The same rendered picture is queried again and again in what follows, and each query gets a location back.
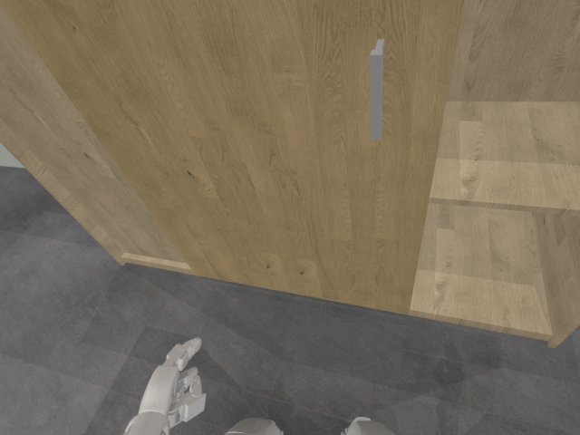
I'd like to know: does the robot left hand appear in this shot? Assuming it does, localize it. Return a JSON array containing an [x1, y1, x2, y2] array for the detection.
[[139, 337, 206, 428]]

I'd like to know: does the robot left forearm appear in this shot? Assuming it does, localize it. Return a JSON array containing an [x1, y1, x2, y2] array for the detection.
[[123, 411, 170, 435]]

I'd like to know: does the wardrobe door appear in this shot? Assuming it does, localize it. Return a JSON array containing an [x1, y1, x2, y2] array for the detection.
[[0, 3, 187, 263], [0, 0, 464, 314]]

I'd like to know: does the handle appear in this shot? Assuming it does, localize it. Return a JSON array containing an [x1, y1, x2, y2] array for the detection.
[[370, 39, 384, 140]]

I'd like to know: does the right robot shin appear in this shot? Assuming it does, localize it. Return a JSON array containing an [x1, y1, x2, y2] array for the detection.
[[350, 417, 370, 426]]

